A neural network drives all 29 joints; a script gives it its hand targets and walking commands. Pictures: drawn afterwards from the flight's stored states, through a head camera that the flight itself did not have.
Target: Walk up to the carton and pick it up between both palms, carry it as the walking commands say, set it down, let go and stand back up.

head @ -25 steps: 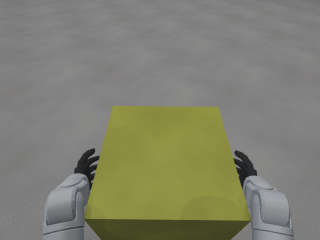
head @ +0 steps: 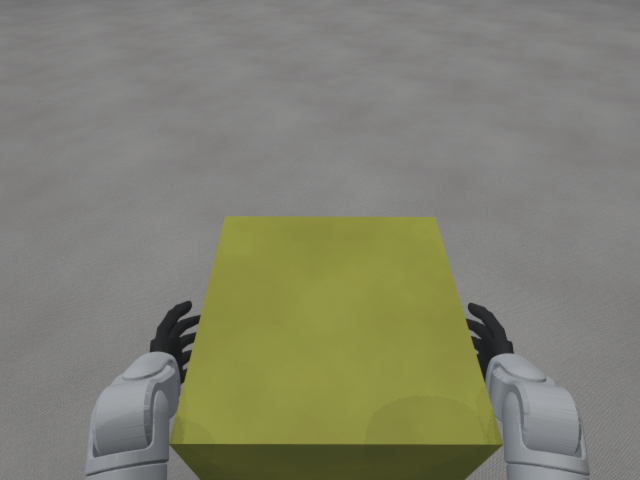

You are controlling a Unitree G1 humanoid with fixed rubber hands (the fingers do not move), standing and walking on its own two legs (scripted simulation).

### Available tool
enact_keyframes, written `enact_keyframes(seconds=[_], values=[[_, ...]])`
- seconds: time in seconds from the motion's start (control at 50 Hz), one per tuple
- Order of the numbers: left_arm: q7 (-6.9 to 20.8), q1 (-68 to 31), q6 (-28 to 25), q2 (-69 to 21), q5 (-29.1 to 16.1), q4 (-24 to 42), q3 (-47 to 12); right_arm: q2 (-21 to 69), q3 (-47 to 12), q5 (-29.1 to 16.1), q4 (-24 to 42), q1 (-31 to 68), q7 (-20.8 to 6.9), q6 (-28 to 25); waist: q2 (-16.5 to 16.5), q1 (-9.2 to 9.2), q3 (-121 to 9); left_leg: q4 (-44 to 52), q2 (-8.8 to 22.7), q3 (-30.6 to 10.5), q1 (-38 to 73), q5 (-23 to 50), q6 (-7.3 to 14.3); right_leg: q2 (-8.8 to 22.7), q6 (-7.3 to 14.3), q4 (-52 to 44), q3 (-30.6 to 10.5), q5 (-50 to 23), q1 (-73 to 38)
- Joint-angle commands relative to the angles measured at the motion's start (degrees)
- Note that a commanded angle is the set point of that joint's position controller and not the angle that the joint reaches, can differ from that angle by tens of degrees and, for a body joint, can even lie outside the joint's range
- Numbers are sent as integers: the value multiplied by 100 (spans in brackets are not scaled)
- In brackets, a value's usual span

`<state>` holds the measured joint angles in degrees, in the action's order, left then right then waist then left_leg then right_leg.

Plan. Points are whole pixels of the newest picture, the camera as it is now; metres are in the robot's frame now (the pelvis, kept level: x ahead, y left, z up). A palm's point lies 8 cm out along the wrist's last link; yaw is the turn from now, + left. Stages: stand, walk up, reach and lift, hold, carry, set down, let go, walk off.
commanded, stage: hold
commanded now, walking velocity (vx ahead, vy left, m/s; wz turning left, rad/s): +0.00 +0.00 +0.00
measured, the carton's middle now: (329, 362) +0.31 -0.01 -0.02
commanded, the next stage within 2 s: set down in 0.30 s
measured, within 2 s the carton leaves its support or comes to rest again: neither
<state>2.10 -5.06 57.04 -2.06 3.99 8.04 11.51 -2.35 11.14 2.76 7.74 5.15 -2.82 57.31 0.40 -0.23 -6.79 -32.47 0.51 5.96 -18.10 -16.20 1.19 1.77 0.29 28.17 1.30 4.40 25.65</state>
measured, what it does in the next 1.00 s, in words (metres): shifts its weight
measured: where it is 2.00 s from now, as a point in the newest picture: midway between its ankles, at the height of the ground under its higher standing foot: outside the picture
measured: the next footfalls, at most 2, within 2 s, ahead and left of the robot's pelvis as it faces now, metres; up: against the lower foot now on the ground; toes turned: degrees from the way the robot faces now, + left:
none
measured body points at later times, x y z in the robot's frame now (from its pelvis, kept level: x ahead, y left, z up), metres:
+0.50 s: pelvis +0.04 -0.02 +0.01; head +0.00 -0.05 +0.46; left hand +0.34 +0.19 +0.05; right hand +0.35 -0.20 +0.03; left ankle +0.01 +0.10 -0.73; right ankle +0.11 -0.11 -0.73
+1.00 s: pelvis +0.06 +0.02 +0.01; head +0.10 +0.01 +0.46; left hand +0.35 +0.21 -0.03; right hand +0.34 -0.18 -0.03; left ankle +0.01 +0.10 -0.73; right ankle +0.11 -0.11 -0.73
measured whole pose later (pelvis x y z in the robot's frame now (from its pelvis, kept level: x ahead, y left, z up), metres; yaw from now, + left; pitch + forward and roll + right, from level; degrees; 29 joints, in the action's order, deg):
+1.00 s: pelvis +0.06 +0.02 +0.01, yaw +6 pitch +7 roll +0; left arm 6.6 -11.9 23.1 -2.7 11.3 -24.7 16.1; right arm 1.1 16.5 12.0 -18.9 7.5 -4.6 24.9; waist 2.3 -4.9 -2.2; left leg -26.0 -3.3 -2.0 -16.9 -15.8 2.3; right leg 0.9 -0.7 24.6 -0.3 8.1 23.4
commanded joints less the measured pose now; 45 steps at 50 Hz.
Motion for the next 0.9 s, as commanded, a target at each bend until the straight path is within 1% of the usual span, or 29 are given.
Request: enact_keyframes(seconds=[0.0, 0.02, 0.04, 0.06, 0.08, 0.1, 0.12, 0.14, 0.16, 0.18, 0.2, 0.24, 0.28, 0.3, 0.32, 0.4, 0.42, 0.44, 0.5, 0.52, 0.58, 0.62, 0.64, 0.66, 0.68, 0.7, 0.72, 0.78, 0.88], values=[[756, -2719, -1094, -3979, -735, -1187, -3023, 4151, -3006, -424, -815, 2586, -924, -1094, 549, 193, -11, 1304, -420, -995, -38, -518, 117, -650, 354, -623, -581, 963, -2232], [859, -3132, -1301, -4063, -732, -1227, -3174, 4239, -2952, -254, -852, 2783, -932, -1328, 696, -144, -247, 1467, -333, -1086, -70, -542, 47, -702, 428, -491, -548, 696, -3043], [965, -3431, -1486, -4203, -842, -747, -3294, 4283, -3195, -451, -194, 3362, -1011, -1549, 694, 257, -881, 1500, -279, -1141, 39, -396, 111, -613, 403, -373, -509, 559, -3178], [1051, -4111, -1629, -4345, -861, -690, -3335, 4253, -3312, -426, -7, 4049, -1059, -1695, 439, 65, -800, 1684, -228, -1216, -383, -820, 185, -679, 327, -306, -351, 835, -2958], [1143, -4745, -1749, -4289, -992, -657, -3240, 4198, -3343, -760, 230, 4857, -1110, -1829, 719, 320, -1178, 1619, -345, -1067, -474, -1037, 190, -563, 271, -502, -423, 1224, -3213], [1117, -5185, -1910, -4520, -1059, -807, -3324, 4453, -3457, -802, 0, 5208, -1209, -1909, 180, 137, -1094, 1596, -321, -1120, -138, -743, 181, -647, 234, -531, -340, 1143, -2721], [1134, -5673, -1972, -4548, -1074, -1131, -3361, 4509, -3309, -780, -433, 5156, -1240, -1973, 503, 132, -1088, 1499, -341, -1004, 77, -848, 105, -580, 236, -669, -411, 1315, -2482], [1200, -5910, -2136, -4880, -1279, -906, -3616, 4837, -3522, -810, -293, 5262, -1305, -2022, 164, 205, -1493, 1499, -330, -1085, 106, -823, 141, -616, 171, -686, -412, 1178, -2713], [1231, -5428, -2088, -4876, -1237, -1715, -3336, 4864, -3486, -691, -507, 5471, -1290, -2043, -114, 109, -1352, 1439, -453, -1092, 43, -670, 126, -596, 125, -748, -274, 1466, -2657], [1346, -5540, -2109, -5082, -1305, -1753, -3614, 5080, -3280, -539, -771, 5082, -1222, -2026, -95, -345, -1210, 1336, -510, -1080, 253, -429, 68, -604, 98, -896, -356, 1197, -2632], [1435, -5347, -2060, -5218, -1272, -2338, -3210, 4960, -3024, -313, -949, 5365, -1205, -1932, -715, -465, -861, 1359, -505, -1147, 115, -585, 79, -653, 81, -916, -110, 1621, -2376], [1590, -4968, -2049, -5099, -1074, -2833, -2830, 5226, -2867, -231, -1405, 5159, -1218, -1861, -676, -389, -757, 1473, -560, -1036, 146, -454, 53, -594, 9, -998, -130, 1442, -2864], [1733, -5248, -2072, -5061, -1049, -2672, -2721, 5531, -2558, -6, -1741, 4713, -1140, -1735, -1037, -724, -715, 1536, -554, -1062, 276, -216, 40, -522, -100, -1060, -105, 1021, -3253], [1866, -4792, -2119, -4844, -357, -2847, -2173, 5255, -2188, 176, -2337, 4137, -1282, -1679, -809, -676, -698, 1372, -588, -1044, -78, -646, 153, -289, 54, -1167, -852, 1492, -3721], [2009, -4288, -2210, -4889, -323, -3332, -2015, 5378, -2078, 304, -2496, 3783, -1276, -1596, -1097, -693, -78, 1643, -489, -1085, 226, -779, 234, -353, 29, -1317, -709, 1770, -3358], [2118, -4506, -2464, -4524, 76, -3377, -1519, 5316, -1561, 349, -2917, 4035, -1444, -1830, -309, -281, 182, 1782, -440, -1079, -407, -749, 326, -239, 9, -1201, -634, 1319, -3423], [2014, -4558, -2575, -4592, -84, -3020, -1779, 5502, -1865, 199, -2657, 3928, -1422, -1929, -560, -266, -129, 1710, -421, -1135, -27, -105, 319, -285, -13, -1121, -619, 612, -3453], [1984, -4592, -2614, -4550, -142, -2535, -2049, 5412, -2084, 45, -2132, 3917, -1405, -2083, -185, -336, -614, 1566, -500, -1032, 193, 260, 228, -251, 7, -1117, -657, 14, -3636], [1861, -3968, -2651, -4220, -9, -2205, -2064, 5572, -2573, -462, -1739, 4062, -1389, -2231, 154, 104, -1130, 1567, -566, -1031, 305, 785, 166, -260, -43, -901, -707, -1070, -3780], [1825, -4074, -2661, -4468, -184, -2081, -2428, 5784, -2755, -447, -1574, 3787, -1366, -2241, -67, -55, -1034, 1545, -567, -1051, 175, 936, 153, -297, -17, -823, -704, -1304, -3848], [1693, -3444, -2853, -4404, -307, -1704, -2698, 5645, -3055, -597, -1284, 3372, -1336, -2454, -83, 197, -1623, 1415, -641, -1134, 212, 1702, 78, -294, -104, -511, -797, -2774, -4052], [1678, -3652, -2934, -4450, -461, -1513, -3032, 5439, -3114, -521, -1090, 3131, -1216, -2570, -207, -268, -1712, 1286, -649, -1145, 303, 1668, 63, -353, -87, -392, -784, -2963, -3810], [1613, -3129, -3007, -4319, -411, -1400, -2868, 5364, -3222, -592, -832, 3102, -1184, -2678, -259, 108, -1997, 1311, -619, -1175, 293, 1979, 60, -379, -85, -323, -780, -3117, -4030], [1570, -3118, -3018, -4362, -393, -1311, -2971, 5177, -3276, -612, -1002, 3056, -1220, -2746, 202, 8, -2004, 1240, -673, -1166, 199, 1800, -25, -292, -51, -288, -895, -3108, -4034], [1626, -3493, -3077, -4565, -398, -1521, -3125, 5264, -3035, -338, -1224, 2878, -1165, -2748, 10, -379, -1874, 1270, -597, -1198, 156, 1692, 40, -387, -62, -310, -771, -2775, -3753], [1615, -3385, -3082, -4369, -346, -1464, -3064, 4909, -2872, -161, -1336, 2571, -1144, -2834, 239, -434, -1915, 1245, -684, -1163, 249, 1846, -77, -399, -68, -408, -764, -2771, -3557], [1572, -3013, -3134, -4267, -186, -1845, -2853, 5077, -2909, -199, -1571, 2488, -1148, -2856, 196, -157, -1419, 1177, -593, -1187, 17, 1904, -42, -355, -38, -284, -801, -2593, -3224], [1512, -2984, -3238, -4625, -465, -1768, -3307, 4722, -2780, 105, -1712, 1988, -1151, -2974, 61, -825, -1506, 1172, -560, -1341, 510, 2324, -117, -562, 9, -299, -579, -2496, -2948], [1321, -3163, -3663, -4331, -204, -2318, -2890, 4377, -2383, 153, -2022, 2371, -1186, -3443, 103, -589, -1468, 971, -434, -1387, 211, 3009, -146, -568, 27, -209, -498, -1983, -2175]])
